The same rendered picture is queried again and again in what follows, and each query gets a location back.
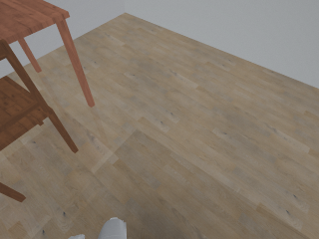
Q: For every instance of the chair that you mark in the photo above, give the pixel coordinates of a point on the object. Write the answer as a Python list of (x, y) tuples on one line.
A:
[(21, 110)]

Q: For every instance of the table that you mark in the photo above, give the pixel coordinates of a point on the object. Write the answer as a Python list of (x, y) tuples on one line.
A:
[(21, 18)]

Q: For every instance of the robot left thigh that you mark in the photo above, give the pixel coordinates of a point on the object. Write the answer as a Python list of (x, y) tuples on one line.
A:
[(114, 229)]

